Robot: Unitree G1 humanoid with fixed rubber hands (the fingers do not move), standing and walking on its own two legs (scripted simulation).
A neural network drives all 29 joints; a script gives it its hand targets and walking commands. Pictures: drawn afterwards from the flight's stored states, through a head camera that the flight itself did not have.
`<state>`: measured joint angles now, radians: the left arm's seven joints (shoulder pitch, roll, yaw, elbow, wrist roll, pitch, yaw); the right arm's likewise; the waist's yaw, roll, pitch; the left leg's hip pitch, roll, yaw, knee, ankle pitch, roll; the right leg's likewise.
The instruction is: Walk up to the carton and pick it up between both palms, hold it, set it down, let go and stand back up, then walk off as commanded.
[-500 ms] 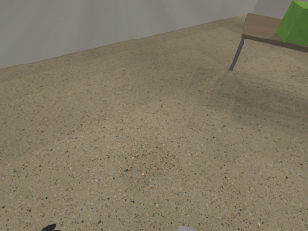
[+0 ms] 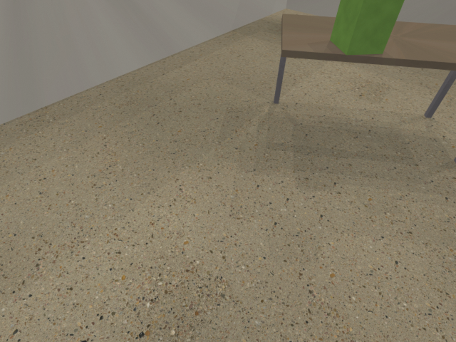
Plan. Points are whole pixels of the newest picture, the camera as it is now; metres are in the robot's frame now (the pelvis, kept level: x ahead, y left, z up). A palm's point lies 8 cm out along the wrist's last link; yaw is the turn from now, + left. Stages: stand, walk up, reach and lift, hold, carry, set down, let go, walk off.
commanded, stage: walk up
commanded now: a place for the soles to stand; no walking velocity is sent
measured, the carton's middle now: (363, 21) +1.58 -0.64 +0.05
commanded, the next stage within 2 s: none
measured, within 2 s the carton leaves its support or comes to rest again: neither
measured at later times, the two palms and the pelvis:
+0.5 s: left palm (161, 211) +0.44 +0.19 -0.06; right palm out of the picture +0.26 -0.42 -0.06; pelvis +0.26 -0.08 +0.01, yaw -11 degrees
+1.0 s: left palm (215, 131) +0.74 +0.08 -0.05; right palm out of the picture +0.39 -0.51 -0.03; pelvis +0.49 -0.17 +0.01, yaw -15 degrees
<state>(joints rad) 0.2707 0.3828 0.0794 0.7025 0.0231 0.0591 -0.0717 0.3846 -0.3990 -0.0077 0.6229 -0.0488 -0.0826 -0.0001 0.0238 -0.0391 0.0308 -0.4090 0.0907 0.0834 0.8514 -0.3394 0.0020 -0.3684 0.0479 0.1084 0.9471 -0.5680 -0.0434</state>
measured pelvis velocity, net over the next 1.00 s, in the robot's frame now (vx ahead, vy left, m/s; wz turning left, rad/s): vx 0.49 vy -0.17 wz -0.26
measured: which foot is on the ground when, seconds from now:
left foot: down 0.00-0.34, up 0.36-0.60, down 0.62-1.00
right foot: up 0.00-0.30, down 0.32-0.62, up 0.64-1.00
